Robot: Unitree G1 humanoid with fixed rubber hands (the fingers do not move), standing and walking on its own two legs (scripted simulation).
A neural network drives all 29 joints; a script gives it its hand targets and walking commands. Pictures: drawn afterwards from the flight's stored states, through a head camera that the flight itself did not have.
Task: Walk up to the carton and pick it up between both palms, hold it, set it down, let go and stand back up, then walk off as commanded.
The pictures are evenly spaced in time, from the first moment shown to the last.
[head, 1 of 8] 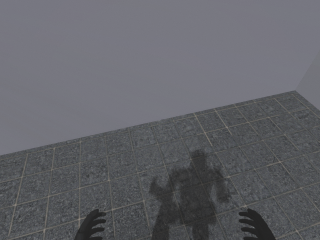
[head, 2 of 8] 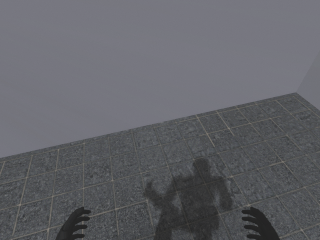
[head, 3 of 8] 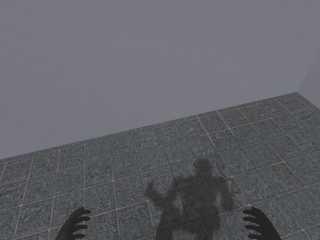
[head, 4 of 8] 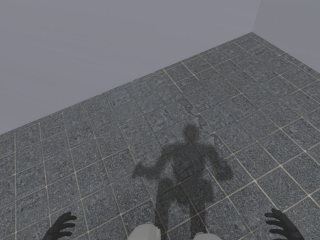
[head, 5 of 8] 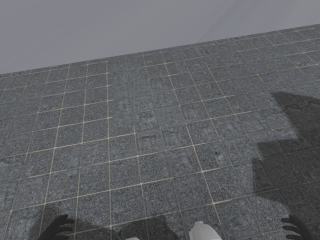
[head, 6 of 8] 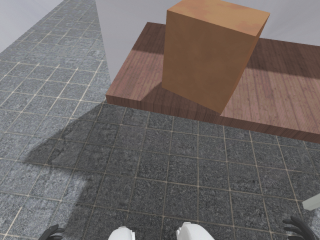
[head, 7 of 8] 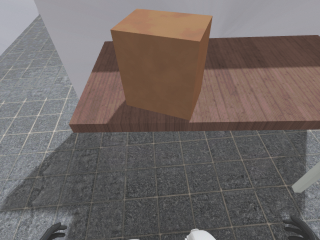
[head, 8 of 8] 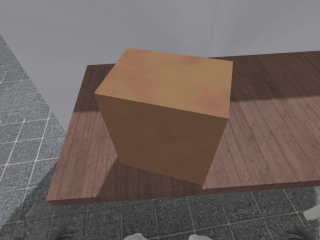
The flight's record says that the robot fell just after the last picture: no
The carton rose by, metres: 0.00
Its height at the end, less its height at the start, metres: +0.00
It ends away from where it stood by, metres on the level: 0.00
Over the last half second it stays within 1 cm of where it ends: yes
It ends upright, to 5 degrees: yes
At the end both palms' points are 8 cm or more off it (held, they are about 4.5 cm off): yes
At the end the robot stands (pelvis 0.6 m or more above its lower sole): yes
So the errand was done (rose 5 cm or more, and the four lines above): no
